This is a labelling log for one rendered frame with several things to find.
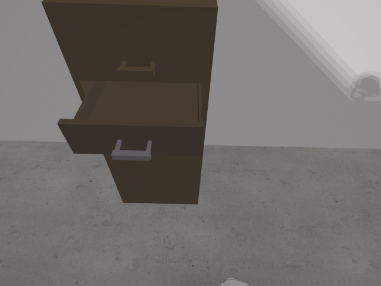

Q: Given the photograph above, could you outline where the handle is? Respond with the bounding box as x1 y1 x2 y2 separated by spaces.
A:
111 140 152 161
117 67 155 77

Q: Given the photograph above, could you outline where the drawer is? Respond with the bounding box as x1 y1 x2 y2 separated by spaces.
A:
57 80 204 156

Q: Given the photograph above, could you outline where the cabinet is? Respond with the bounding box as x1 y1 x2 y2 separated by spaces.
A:
41 0 218 204

